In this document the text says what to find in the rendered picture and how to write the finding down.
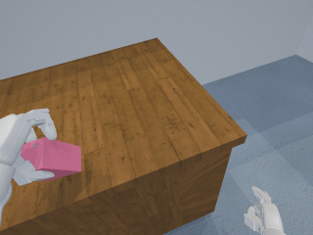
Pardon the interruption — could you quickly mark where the sponge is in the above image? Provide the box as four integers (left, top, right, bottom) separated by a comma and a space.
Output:
12, 137, 82, 181

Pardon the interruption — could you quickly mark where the robot left forearm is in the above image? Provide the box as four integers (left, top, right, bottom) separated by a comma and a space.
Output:
0, 162, 16, 226

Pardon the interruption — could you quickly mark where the right robot hand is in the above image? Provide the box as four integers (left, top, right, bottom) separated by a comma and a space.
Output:
244, 186, 284, 235

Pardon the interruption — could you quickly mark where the table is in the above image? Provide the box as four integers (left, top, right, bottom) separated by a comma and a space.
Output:
0, 38, 247, 235

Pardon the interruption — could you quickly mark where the left robot hand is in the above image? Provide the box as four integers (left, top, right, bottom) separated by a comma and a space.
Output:
0, 108, 57, 186

